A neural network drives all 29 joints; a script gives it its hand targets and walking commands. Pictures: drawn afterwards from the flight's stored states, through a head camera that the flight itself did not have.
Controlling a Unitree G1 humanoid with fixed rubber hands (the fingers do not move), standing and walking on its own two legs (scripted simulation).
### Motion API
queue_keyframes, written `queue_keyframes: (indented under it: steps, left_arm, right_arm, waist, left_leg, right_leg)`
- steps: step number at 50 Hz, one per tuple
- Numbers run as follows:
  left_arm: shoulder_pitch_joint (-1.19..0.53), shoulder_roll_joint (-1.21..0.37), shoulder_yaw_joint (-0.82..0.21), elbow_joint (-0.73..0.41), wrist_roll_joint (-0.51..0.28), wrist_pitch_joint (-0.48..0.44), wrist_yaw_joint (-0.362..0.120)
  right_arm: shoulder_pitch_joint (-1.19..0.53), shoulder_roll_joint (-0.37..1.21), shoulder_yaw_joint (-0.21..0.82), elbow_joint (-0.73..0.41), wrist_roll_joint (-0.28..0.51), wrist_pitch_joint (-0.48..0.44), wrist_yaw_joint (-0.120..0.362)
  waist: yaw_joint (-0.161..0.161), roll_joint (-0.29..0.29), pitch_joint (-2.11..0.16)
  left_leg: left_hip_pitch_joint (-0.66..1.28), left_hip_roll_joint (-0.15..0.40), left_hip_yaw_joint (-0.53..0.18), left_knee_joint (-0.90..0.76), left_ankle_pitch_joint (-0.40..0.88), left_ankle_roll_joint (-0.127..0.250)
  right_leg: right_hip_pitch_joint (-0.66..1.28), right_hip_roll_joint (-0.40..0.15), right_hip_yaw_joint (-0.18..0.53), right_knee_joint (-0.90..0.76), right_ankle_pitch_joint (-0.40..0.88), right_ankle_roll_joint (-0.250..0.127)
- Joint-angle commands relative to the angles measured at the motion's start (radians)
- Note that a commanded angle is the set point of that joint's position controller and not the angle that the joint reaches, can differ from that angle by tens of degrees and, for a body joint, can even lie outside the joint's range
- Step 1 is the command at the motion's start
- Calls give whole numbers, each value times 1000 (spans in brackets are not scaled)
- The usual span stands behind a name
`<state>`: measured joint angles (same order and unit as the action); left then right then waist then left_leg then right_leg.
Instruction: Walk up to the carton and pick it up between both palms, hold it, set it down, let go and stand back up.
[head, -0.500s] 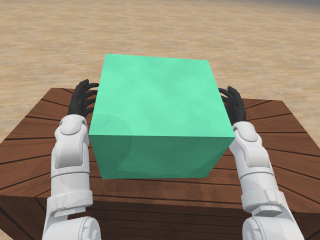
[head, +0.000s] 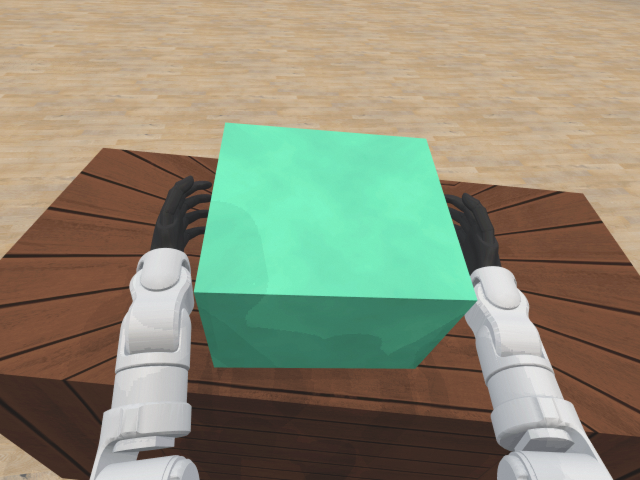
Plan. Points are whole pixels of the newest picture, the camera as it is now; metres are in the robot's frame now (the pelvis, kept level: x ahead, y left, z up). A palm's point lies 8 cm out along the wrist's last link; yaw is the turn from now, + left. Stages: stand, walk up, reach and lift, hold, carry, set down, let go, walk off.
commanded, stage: set down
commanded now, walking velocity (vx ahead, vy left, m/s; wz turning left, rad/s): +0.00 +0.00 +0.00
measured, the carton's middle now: (323, 249) +0.41 +0.01 +0.09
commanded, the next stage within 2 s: none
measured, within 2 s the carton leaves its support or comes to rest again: neither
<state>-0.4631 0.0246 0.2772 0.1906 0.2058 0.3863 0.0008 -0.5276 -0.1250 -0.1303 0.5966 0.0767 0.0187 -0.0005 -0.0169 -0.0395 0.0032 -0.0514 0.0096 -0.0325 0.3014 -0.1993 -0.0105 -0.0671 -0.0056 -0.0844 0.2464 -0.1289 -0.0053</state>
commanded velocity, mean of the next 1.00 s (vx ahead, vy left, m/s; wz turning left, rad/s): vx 0.00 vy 0.00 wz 0.00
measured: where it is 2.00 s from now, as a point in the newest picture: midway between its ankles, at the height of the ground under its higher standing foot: outside the picture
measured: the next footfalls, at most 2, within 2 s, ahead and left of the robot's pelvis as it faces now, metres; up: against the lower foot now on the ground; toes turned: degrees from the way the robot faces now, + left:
none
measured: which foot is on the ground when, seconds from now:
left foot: down 0.00-1.00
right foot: down 0.00-1.00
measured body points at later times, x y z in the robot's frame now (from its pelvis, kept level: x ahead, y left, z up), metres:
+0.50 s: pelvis -0.01 -0.01 +0.00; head -0.01 +0.01 +0.45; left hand +0.38 +0.18 +0.11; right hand +0.40 -0.19 +0.11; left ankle -0.02 +0.12 -0.75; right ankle +0.01 -0.11 -0.75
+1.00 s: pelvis +0.00 -0.01 +0.00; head +0.03 +0.00 +0.45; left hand +0.39 +0.18 +0.07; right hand +0.42 -0.19 +0.08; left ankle -0.02 +0.12 -0.75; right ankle +0.01 -0.11 -0.75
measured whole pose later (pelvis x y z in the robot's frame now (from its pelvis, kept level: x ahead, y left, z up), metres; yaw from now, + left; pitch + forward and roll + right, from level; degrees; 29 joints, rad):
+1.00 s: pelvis +0.00 -0.01 +0.00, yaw -1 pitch +7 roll -1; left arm -0.58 0.00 0.28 0.72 0.15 0.02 0.13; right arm -0.71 -0.19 -0.29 1.08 -0.05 -0.24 0.10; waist 0.07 -0.01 -0.08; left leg -0.24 0.02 -0.02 0.29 -0.17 -0.02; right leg -0.26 0.01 -0.07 0.24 -0.10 -0.02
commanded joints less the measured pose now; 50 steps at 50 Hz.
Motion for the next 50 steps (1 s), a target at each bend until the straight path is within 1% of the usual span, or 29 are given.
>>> queue_keyframes:
  steps: [1,2,8,12,15,17,19,20,23,26,29,32,36,40,41,44,45,46,49,50]
  left_arm:
    - [-482,-410,-430,-89,-92,-56,-136]
    - [-484,-412,-428,-73,-88,-61,-133]
    - [-524,-439,-425,-3,-81,-116,-103]
    - [-538,-453,-420,42,-78,-155,-83]
    - [-572,-461,-419,68,-80,-187,-69]
    - [-592,-464,-403,103,-75,-209,-62]
    - [-601,-464,-391,140,-73,-228,-58]
    - [-605,-462,-375,163,-66,-238,-57]
    - [-634,-458,-343,212,-59,-265,-54]
    - [-657,-467,-334,238,-57,-298,-47]
    - [-648,-458,-300,286,-40,-318,-46]
    - [-656,-462,-301,298,-46,-338,-46]
    - [-673,-476,-323,306,-54,-371,-31]
    - [-685,-478,-322,336,-59,-392,-24]
    - [-682,-481,-321,344,-58,-398,-21]
    - [-695,-499,-346,342,-69,-424,-7]
    - [-694,-501,-348,346,-68,-429,-3]
    - [-693,-502,-350,352,-71,-433,0]
    - [-704,-495,-336,380,-74,-447,2]
    - [-711,-487,-339,397,-83,-442,1]
  right_arm:
    - [-609,362,274,-223,-11,-101,107]
    - [-606,357,261,-201,-17,-106,110]
    - [-634,345,206,-116,-50,-150,138]
    - [-656,345,188,-68,-64,-178,152]
    - [-669,353,176,-24,-73,-194,162]
    - [-687,363,169,0,-82,-205,169]
    - [-694,366,154,32,-95,-214,173]
    - [-696,370,148,54,-102,-217,176]
    - [-708,375,113,109,-130,-224,183]
    - [-717,385,101,137,-143,-244,188]
    - [-716,381,93,182,-152,-250,190]
    - [-716,381,78,204,-165,-261,189]
    - [-731,373,73,220,-166,-285,195]
    - [-720,369,60,274,-172,-288,198]
    - [-725,368,60,280,-172,-292,200]
    - [-740,362,65,290,-169,-313,205]
    - [-747,360,70,292,-160,-317,207]
    - [-749,357,75,300,-154,-318,208]
    - [-752,351,71,332,-156,-318,211]
    - [-758,336,95,305,-156,-305,209]
  waist:
    - [2,53,-378]
    - [-2,57,-369]
    - [7,58,-382]
    - [20,49,-414]
    - [23,44,-437]
    - [37,39,-452]
    - [40,29,-452]
    - [49,23,-444]
    - [54,12,-437]
    - [62,17,-471]
    - [71,-1,-450]
    - [66,-6,-474]
    - [69,16,-532]
    - [65,10,-525]
    - [70,12,-530]
    - [70,24,-592]
    - [78,31,-601]
    - [80,30,-603]
    - [81,17,-599]
    - [87,12,-621]
  left_leg:
    - [15,-42,66,-8,379,-53]
    - [25,-39,65,-6,385,-56]
    - [41,-30,66,-7,386,-62]
    - [27,-27,67,-6,397,-59]
    - [19,-27,68,-7,403,-57]
    - [-10,-28,72,-16,376,-48]
    - [-32,-28,75,-27,349,-42]
    - [-47,-29,80,-33,330,-36]
    - [-85,-27,85,-56,268,-27]
    - [-87,-26,89,-50,294,-29]
    - [-108,-27,94,-52,295,-23]
    - [-118,-25,95,-55,289,-21]
    - [-82,-20,91,-23,370,-39]
    - [-91,-17,88,-21,364,-39]
    - [-92,-15,88,-17,374,-40]
    - [-63,-11,82,13,458,-54]
    - [-57,-10,82,20,475,-58]
    - [-55,-9,81,27,489,-58]
    - [-89,-9,82,21,458,-51]
    - [-110,-10,82,20,445,-52]
  right_leg:
    - [208,32,-25,23,248,12]
    - [200,31,-26,19,246,9]
    - [160,33,-37,7,200,2]
    - [166,33,-37,14,229,3]
    - [168,30,-32,14,252,6]
    - [179,23,-25,16,250,8]
    - [191,17,-18,17,253,13]
    - [195,14,-16,18,248,16]
    - [195,5,-12,15,210,21]
    - [204,2,-8,22,245,23]
    - [218,2,-4,28,271,28]
    - [217,1,-2,33,287,34]
    - [185,10,-12,41,334,25]
    - [161,10,-7,36,317,25]
    - [155,11,-7,39,324,24]
    - [141,22,-15,51,384,17]
    - [133,24,-14,50,387,13]
    - [128,26,-14,51,393,11]
    - [124,21,-5,51,381,16]
    - [156,22,-4,42,376,7]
